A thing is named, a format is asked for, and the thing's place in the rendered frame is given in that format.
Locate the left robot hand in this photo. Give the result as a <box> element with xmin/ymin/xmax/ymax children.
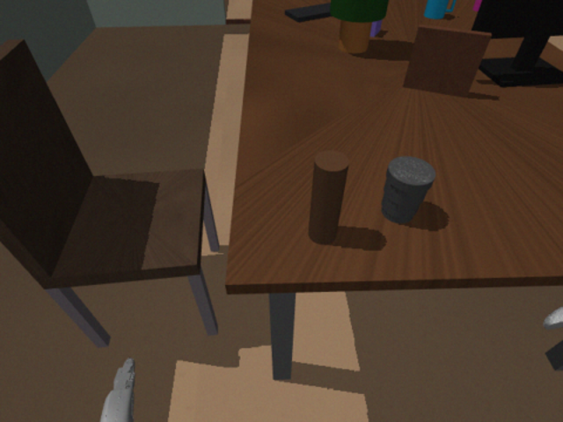
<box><xmin>100</xmin><ymin>358</ymin><xmax>135</xmax><ymax>422</ymax></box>

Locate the chair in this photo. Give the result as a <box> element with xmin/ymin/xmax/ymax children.
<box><xmin>0</xmin><ymin>39</ymin><xmax>219</xmax><ymax>348</ymax></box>

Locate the table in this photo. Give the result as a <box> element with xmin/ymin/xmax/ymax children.
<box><xmin>225</xmin><ymin>0</ymin><xmax>563</xmax><ymax>380</ymax></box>

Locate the potted plant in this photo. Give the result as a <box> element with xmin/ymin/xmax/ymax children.
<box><xmin>330</xmin><ymin>0</ymin><xmax>389</xmax><ymax>54</ymax></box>

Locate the right robot hand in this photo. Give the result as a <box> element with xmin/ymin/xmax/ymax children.
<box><xmin>544</xmin><ymin>306</ymin><xmax>563</xmax><ymax>330</ymax></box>

